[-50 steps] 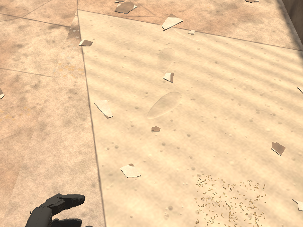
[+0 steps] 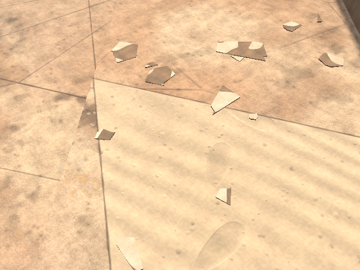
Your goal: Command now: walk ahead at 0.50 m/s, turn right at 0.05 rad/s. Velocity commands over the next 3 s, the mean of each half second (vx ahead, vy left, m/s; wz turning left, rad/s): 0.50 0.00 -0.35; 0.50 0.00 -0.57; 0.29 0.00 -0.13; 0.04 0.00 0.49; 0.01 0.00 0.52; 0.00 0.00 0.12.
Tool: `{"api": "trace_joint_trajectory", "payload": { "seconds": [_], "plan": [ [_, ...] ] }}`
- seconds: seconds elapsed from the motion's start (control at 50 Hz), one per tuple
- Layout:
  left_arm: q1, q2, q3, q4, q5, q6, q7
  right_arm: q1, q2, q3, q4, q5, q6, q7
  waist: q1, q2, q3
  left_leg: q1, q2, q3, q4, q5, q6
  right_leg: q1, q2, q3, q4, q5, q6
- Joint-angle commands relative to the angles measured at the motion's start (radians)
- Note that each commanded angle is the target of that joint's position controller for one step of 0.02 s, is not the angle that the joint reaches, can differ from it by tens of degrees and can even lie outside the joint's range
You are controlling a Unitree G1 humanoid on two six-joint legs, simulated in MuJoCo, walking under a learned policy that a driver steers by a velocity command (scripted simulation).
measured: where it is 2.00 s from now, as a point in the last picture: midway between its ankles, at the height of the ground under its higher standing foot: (246, 191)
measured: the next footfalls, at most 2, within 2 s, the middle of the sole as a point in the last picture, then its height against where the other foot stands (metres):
right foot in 0.12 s outside the picture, level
left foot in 0.64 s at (171, 249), level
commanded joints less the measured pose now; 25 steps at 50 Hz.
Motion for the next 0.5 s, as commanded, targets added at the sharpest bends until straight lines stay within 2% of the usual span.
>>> {"api": "trace_joint_trajectory", "payload": {
  "seconds": [0.02, 0.06, 0.08, 0.1, 0.12, 0.14, 0.16, 0.18, 0.2, 0.22, 0.24, 0.26, 0.28, 0.32, 0.38, 0.44, 0.5],
  "plan": [
    [-0.107, 0.074, 0.012, -0.090, -0.007, -0.019, -0.016, 0.023, -0.174, -0.041, -0.019, 0.007, 0.003, -0.010, 0.014, 0.109, 0.057, 0.012, 0.310, -0.115, -0.033, 0.252, 0.145, -0.004, 0.016, -0.005, -0.061, -0.017, -0.028],
    [-0.091, 0.095, 0.018, -0.092, -0.008, -0.021, -0.027, 0.008, -0.186, -0.049, -0.016, 0.004, 0.014, -0.015, 0.033, 0.116, 0.037, 0.073, 0.335, -0.098, 0.015, 0.333, 0.123, 0.030, 0.029, -0.016, -0.071, -0.091, -0.059],
    [-0.051, 0.110, 0.026, -0.086, -0.009, -0.020, -0.030, -0.008, -0.192, -0.051, -0.019, 0.002, 0.019, -0.017, 0.059, 0.127, 0.010, 0.087, 0.331, -0.077, 0.071, 0.463, 0.109, 0.098, 0.053, -0.037, -0.073, -0.129, -0.076],
    [0.040, 0.132, 0.041, -0.061, -0.006, -0.018, -0.030, -0.027, -0.192, -0.051, -0.024, 0.001, 0.027, -0.020, 0.111, 0.125, -0.047, 0.080, 0.304, -0.036, 0.196, 0.623, 0.087, 0.229, 0.092, -0.071, -0.089, -0.141, -0.099],
    [0.192, 0.176, 0.069, -0.013, -0.007, -0.014, -0.024, -0.016, -0.167, -0.042, -0.033, -0.010, 0.034, -0.026, 0.168, 0.096, -0.141, 0.009, 0.252, 0.015, 0.399, 0.665, 0.055, 0.444, 0.114, -0.070, -0.088, -0.130, -0.126],
    [0.339, 0.266, 0.095, 0.011, -0.007, -0.007, -0.016, 0.036, -0.124, -0.021, -0.065, -0.039, 0.028, -0.030, 0.183, -0.067, -0.267, -0.259, 0.183, 0.063, 0.739, 0.359, 0.008, 0.762, -0.069, 0.207, -0.058, -0.103, -0.210],
    [0.373, 0.295, 0.099, 0.024, -0.015, -0.004, -0.024, 0.118, -0.016, 0.012, -0.069, -0.038, 0.000, -0.013, 0.129, -0.269, -0.353, -0.637, 0.001, -0.020, 1.015, -0.321, -0.046, 1.016, -0.230, 0.699, -0.239, -0.383, -0.362],
    [0.353, 0.207, 0.074, 0.009, -0.016, -0.008, -0.025, 0.026, -0.123, -0.009, -0.075, 0.000, -0.029, -0.003, 0.172, -0.151, -0.298, -0.758, 0.050, -0.149, 1.117, -0.334, -0.022, 0.994, -0.219, 0.724, -0.314, -0.506, -0.329],
    [0.278, 0.178, 0.067, -0.012, -0.007, -0.013, -0.021, -0.077, -0.159, -0.019, -0.110, 0.024, -0.049, 0.001, 0.166, -0.094, -0.167, -0.809, 0.093, -0.141, 1.107, -0.233, -0.001, 0.866, -0.187, 0.597, -0.327, -0.435, -0.293],
    [0.219, 0.164, 0.062, -0.032, 0.003, -0.017, -0.020, -0.121, -0.155, -0.018, -0.118, 0.014, -0.057, -0.005, 0.140, 0.000, -0.108, -0.773, 0.132, -0.134, 1.059, -0.152, 0.003, 0.738, -0.152, 0.501, -0.338, -0.322, -0.278],
    [0.176, 0.144, 0.057, -0.044, 0.009, -0.018, -0.018, -0.129, -0.152, -0.024, -0.123, -0.007, -0.057, -0.012, 0.106, 0.026, -0.075, -0.713, 0.161, -0.138, 0.980, -0.101, -0.005, 0.626, -0.126, 0.432, -0.352, -0.218, -0.272],
    [0.155, 0.124, 0.050, -0.054, 0.016, -0.019, -0.015, -0.124, -0.148, -0.027, -0.127, -0.017, -0.049, -0.014, 0.078, 0.011, -0.071, -0.649, 0.177, -0.146, 0.934, -0.073, -0.012, 0.560, -0.098, 0.392, -0.374, -0.154, -0.267],
    [0.152, 0.123, 0.051, -0.058, 0.013, -0.017, -0.012, -0.119, -0.137, -0.028, -0.133, -0.021, -0.040, -0.015, 0.064, -0.003, -0.065, -0.622, 0.178, -0.144, 0.891, -0.066, -0.024, 0.524, -0.083, 0.367, -0.394, -0.125, -0.272],
    [0.179, 0.147, 0.058, -0.056, 0.003, -0.019, 0.001, -0.140, -0.120, -0.027, -0.147, -0.027, -0.024, -0.020, 0.061, -0.012, -0.042, -0.623, 0.171, -0.127, 0.802, -0.027, -0.054, 0.470, -0.070, 0.319, -0.418, -0.076, -0.281],
    [0.237, 0.176, 0.069, -0.045, -0.002, -0.015, 0.022, -0.254, -0.103, -0.023, -0.189, -0.029, -0.017, -0.023, 0.092, 0.000, -0.004, -0.650, 0.149, -0.125, 0.605, 0.150, -0.087, 0.440, -0.039, 0.272, -0.430, -0.075, -0.256],
    [0.281, 0.174, 0.069, -0.036, -0.009, -0.004, 0.033, -0.357, -0.081, -0.015, -0.221, -0.021, -0.026, -0.012, 0.129, -0.022, 0.008, -0.577, 0.105, -0.115, 0.418, 0.307, -0.092, 0.405, 0.005, 0.235, -0.414, -0.111, -0.215],
    [0.333, 0.170, 0.070, -0.020, -0.015, 0.006, 0.037, -0.434, -0.085, -0.012, -0.253, -0.009, -0.035, 0.001, 0.156, -0.029, 0.013, -0.536, 0.078, -0.121, 0.332, 0.337, -0.086, 0.441, -0.008, 0.276, -0.375, -0.134, -0.203]
  ]
}}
